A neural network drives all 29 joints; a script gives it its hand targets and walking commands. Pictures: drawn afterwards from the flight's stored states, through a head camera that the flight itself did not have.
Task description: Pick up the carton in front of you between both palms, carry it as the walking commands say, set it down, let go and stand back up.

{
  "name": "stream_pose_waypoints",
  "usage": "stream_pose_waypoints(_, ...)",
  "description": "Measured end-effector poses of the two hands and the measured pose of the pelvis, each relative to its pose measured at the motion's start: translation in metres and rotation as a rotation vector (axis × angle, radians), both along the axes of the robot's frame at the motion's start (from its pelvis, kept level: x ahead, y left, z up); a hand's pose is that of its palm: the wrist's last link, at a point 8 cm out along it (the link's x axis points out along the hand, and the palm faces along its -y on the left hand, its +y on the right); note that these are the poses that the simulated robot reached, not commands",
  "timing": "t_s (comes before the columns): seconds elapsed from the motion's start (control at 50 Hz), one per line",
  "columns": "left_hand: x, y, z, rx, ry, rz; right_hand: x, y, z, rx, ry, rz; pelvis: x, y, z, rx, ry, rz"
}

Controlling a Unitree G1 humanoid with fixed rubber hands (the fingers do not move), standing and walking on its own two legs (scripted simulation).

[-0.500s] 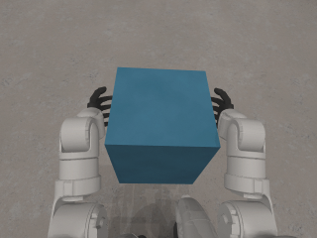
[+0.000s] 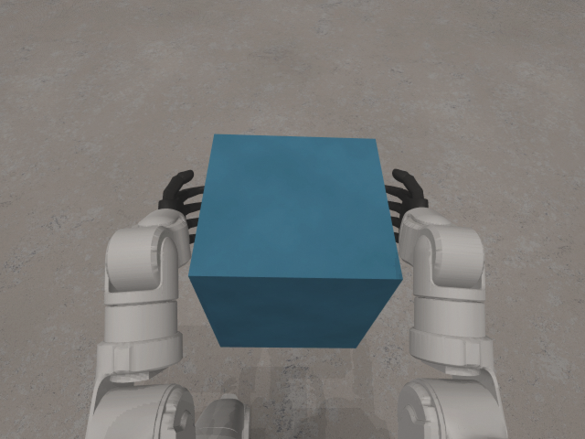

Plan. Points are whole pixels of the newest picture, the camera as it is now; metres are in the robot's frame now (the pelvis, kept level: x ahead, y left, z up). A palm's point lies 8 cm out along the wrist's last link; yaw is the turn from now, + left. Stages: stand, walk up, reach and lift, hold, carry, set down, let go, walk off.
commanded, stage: carry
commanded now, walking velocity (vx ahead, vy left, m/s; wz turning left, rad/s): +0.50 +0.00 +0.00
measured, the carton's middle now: (291, 251) +0.35 +0.02 +0.03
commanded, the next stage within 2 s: none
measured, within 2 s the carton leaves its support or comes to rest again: neither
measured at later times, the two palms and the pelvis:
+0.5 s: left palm (203, 121) +0.57 +0.18 +0.07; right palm (382, 128) +0.55 -0.12 +0.08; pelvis +0.30 +0.04 +0.00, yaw -3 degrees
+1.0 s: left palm (216, 88) +0.67 +0.17 +0.07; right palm (375, 89) +0.68 -0.13 +0.07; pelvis +0.41 +0.02 -0.02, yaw +0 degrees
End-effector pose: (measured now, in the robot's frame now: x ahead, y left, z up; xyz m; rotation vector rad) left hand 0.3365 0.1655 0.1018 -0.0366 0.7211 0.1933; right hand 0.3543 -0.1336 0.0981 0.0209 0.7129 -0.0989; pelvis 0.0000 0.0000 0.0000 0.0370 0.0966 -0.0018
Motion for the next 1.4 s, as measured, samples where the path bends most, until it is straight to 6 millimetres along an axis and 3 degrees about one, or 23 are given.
stream_pose_waypoints(0.12, 0.067, -0.001, -0.001, -0.022, -0.020, -0.027, 0.048, -0.001, -0.005, 0.031, -0.018, -0.082, 0.085, 0.019, -0.003, -0.004, 0.001, -0.006)
stream_pose_waypoints(0.24, 0.131, 0.010, -0.035, -0.060, -0.025, -0.062, 0.101, 0.010, -0.029, 0.031, -0.024, -0.148, 0.175, 0.042, -0.024, -0.005, -0.025, -0.045)
stream_pose_waypoints(0.34, 0.167, 0.015, -0.047, -0.043, 0.063, -0.110, 0.129, 0.014, -0.039, -0.008, 0.063, -0.151, 0.224, 0.052, -0.009, -0.034, -0.026, -0.066)
stream_pose_waypoints(0.46, 0.217, 0.014, -0.034, -0.050, 0.031, -0.114, 0.180, 0.013, -0.021, -0.028, 0.032, -0.143, 0.280, 0.048, 0.002, -0.058, -0.024, -0.056)
stream_pose_waypoints(0.58, 0.269, 0.004, -0.018, -0.033, -0.051, -0.078, 0.242, 0.003, -0.009, -0.010, -0.049, -0.106, 0.340, 0.030, -0.007, -0.038, -0.051, -0.046)
stream_pose_waypoints(0.7, 0.317, -0.010, -0.017, 0.006, -0.035, -0.079, 0.291, -0.011, -0.020, 0.032, -0.033, -0.109, 0.386, 0.019, -0.015, -0.063, -0.048, -0.020)
stream_pose_waypoints(0.82, 0.339, -0.007, -0.029, -0.009, 0.005, -0.062, 0.316, -0.008, -0.029, 0.023, 0.007, -0.100, 0.405, 0.016, -0.016, -0.060, -0.023, -0.003)
stream_pose_waypoints(0.98, 0.338, 0.007, -0.033, -0.020, -0.012, -0.032, 0.326, 0.006, -0.028, 0.006, -0.010, -0.066, 0.410, 0.021, -0.018, -0.058, -0.019, 0.008)
stream_pose_waypoints(1.14, 0.324, 0.017, -0.039, -0.021, -0.010, -0.024, 0.315, 0.016, -0.033, -0.007, -0.008, -0.049, 0.403, 0.029, -0.022, -0.061, -0.039, 0.012)
stream_pose_waypoints(1.4, 0.296, 0.019, -0.055, 0.005, 0.005, -0.058, 0.282, 0.018, -0.050, -0.027, 0.005, -0.045, 0.379, 0.035, -0.021, -0.053, -0.076, 0.008)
